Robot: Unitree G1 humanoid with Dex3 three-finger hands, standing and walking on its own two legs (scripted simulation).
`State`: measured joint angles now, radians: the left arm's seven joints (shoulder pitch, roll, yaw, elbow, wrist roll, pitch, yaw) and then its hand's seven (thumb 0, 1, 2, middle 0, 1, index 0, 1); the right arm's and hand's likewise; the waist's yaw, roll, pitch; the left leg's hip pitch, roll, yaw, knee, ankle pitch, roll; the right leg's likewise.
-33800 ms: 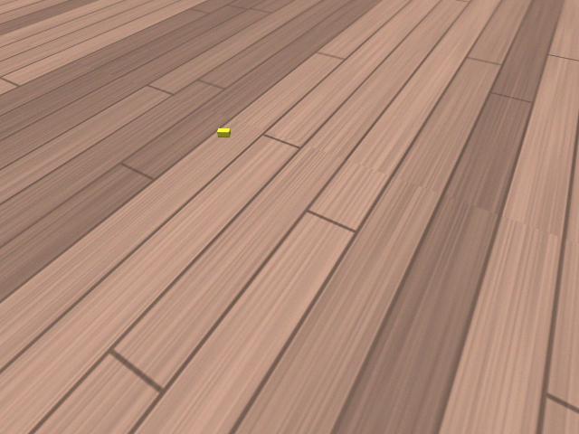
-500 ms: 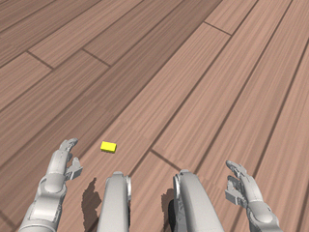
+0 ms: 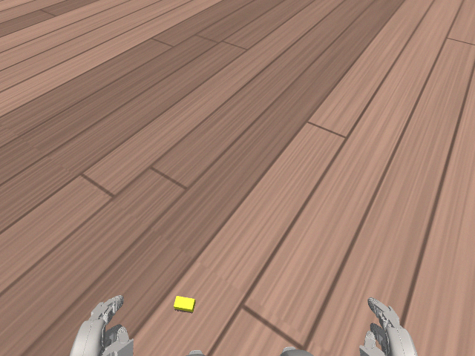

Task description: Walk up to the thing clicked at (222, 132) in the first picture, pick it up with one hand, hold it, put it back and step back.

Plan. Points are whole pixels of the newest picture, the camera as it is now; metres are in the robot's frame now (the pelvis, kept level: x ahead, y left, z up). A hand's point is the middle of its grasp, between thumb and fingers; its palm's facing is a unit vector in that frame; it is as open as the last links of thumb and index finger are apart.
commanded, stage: home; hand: left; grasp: from above
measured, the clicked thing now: (184, 303) +0.42 +0.18 -0.69
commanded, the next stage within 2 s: none
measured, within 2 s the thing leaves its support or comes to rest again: neither
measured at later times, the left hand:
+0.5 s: hand out of the picture +0.16 +0.18 -0.04, palm faces +0.06 -0.98 -0.20, open 7.4 cm
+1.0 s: hand out of the picture +0.16 +0.17 -0.04, palm faces +0.05 -0.98 -0.20, open 7.4 cm
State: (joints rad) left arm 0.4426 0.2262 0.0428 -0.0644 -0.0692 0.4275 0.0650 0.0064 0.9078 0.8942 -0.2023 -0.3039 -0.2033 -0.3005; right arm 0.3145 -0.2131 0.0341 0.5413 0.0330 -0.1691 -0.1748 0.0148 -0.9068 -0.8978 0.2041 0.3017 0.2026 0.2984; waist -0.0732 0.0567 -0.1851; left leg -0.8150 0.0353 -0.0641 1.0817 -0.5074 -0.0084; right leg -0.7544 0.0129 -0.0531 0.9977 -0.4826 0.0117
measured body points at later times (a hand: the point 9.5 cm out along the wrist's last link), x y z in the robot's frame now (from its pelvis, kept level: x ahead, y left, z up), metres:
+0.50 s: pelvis +0.00 -0.01 +0.01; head +0.01 +0.00 +0.46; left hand +0.15 +0.23 -0.02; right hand +0.18 -0.24 -0.04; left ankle +0.01 +0.12 -0.67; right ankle +0.00 -0.13 -0.67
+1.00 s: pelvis +0.00 -0.01 +0.01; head +0.01 -0.01 +0.46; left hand +0.15 +0.22 -0.02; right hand +0.16 -0.25 -0.05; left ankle +0.01 +0.12 -0.67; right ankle +0.00 -0.13 -0.67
